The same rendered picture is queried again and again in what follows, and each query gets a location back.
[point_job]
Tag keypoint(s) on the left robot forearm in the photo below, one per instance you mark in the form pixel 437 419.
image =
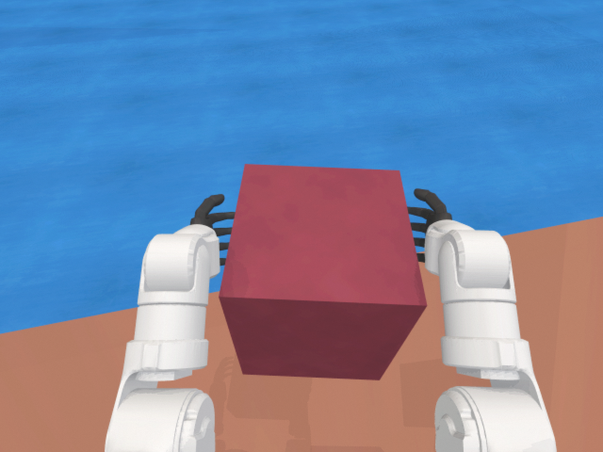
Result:
pixel 173 292

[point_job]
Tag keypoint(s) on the right robot upper arm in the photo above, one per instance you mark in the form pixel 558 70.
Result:
pixel 490 419

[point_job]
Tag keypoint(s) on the right robot forearm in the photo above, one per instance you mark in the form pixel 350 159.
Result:
pixel 481 324

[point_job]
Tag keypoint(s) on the carton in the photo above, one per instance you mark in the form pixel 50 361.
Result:
pixel 321 278

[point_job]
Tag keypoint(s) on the robot left hand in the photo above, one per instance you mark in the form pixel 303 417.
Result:
pixel 203 217

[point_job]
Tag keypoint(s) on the robot right hand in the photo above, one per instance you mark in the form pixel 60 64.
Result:
pixel 439 213

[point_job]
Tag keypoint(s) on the left robot upper arm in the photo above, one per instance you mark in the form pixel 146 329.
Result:
pixel 163 420

